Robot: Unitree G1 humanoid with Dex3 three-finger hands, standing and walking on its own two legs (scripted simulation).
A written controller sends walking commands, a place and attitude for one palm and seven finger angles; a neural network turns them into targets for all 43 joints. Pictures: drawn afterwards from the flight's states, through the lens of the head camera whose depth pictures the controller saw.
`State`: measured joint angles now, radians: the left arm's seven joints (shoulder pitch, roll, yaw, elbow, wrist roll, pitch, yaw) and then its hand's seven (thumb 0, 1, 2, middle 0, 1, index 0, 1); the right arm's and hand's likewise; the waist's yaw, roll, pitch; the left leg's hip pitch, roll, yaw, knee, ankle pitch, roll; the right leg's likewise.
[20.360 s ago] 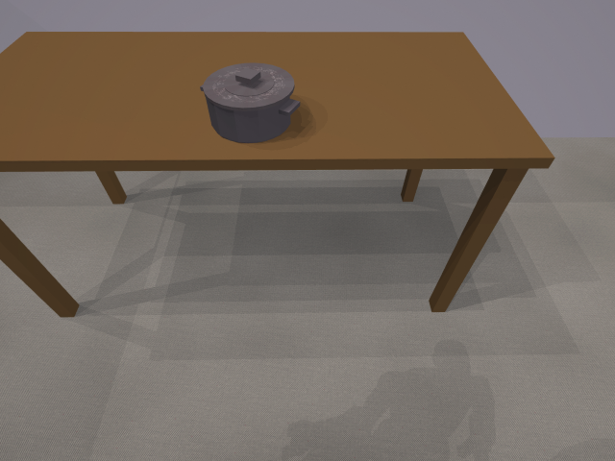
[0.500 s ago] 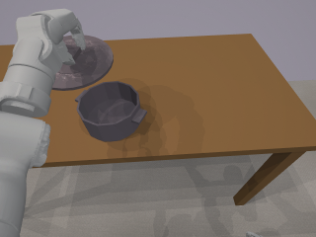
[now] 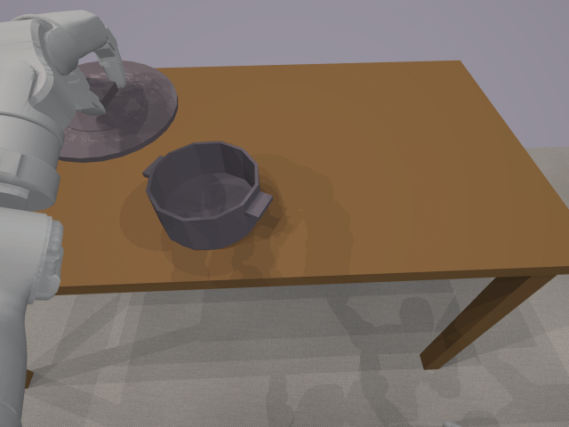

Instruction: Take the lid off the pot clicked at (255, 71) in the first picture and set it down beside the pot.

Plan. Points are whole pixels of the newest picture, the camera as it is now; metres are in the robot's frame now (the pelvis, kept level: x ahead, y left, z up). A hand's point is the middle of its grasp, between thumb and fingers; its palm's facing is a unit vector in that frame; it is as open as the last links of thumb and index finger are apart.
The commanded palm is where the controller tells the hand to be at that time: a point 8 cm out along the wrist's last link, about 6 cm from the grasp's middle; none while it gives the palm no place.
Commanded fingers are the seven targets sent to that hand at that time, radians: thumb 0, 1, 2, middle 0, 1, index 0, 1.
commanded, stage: move the lid sideways beside the pot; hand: left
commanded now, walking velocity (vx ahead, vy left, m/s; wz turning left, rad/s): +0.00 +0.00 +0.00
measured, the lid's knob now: (95, 92) +0.51 +0.24 +0.22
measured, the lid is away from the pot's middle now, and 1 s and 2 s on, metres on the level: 0.11 0.22 0.23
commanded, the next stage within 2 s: lower the lid onto the table in 1.16 s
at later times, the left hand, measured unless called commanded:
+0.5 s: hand (28, 98) +0.46 +0.29 +0.24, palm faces -0.27 -0.06 -0.96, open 7.6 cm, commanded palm +0.47 +0.29 +0.31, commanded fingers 0.00 0.68 0.87 -0.93 -1.08 -0.86 -1.05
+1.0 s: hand out of the picture +0.47 +0.33 +0.24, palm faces -0.25 -0.07 -0.97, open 7.6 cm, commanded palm +0.47 +0.34 +0.31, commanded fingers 0.00 0.68 0.87 -0.93 -1.08 -0.86 -1.05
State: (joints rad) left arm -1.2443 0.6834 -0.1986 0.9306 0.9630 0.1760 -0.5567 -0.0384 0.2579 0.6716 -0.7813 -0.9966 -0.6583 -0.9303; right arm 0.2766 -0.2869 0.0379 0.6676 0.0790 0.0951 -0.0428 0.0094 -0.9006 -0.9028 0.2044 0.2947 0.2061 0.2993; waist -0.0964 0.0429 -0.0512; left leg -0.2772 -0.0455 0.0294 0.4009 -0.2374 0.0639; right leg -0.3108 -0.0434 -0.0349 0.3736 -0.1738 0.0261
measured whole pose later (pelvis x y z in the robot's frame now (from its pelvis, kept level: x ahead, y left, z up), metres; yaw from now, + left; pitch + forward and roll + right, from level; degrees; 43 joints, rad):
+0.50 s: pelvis +0.00 +0.00 +0.00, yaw +0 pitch +7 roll -1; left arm -1.22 0.83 -0.15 0.96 0.98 0.09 -0.57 -0.04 0.26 0.67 -0.78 -1.00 -0.66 -0.93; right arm 0.28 -0.30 0.04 0.67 0.09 0.12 -0.07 0.01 -0.90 -0.90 0.20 0.29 0.21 0.30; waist -0.10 0.03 -0.04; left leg -0.29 -0.03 0.03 0.42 -0.25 0.06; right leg -0.31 -0.03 -0.04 0.35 -0.16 0.02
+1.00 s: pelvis +0.01 +0.00 +0.00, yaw +0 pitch +8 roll -2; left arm -1.21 0.92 -0.06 0.99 1.00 0.02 -0.57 -0.04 0.26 0.67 -0.78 -1.00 -0.66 -0.93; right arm 0.30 -0.30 0.04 0.68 0.10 0.15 -0.06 0.01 -0.90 -0.90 0.21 0.29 0.21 0.30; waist -0.10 0.04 -0.03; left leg -0.31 -0.03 0.02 0.43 -0.26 0.07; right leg -0.31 -0.03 -0.04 0.34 -0.17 0.03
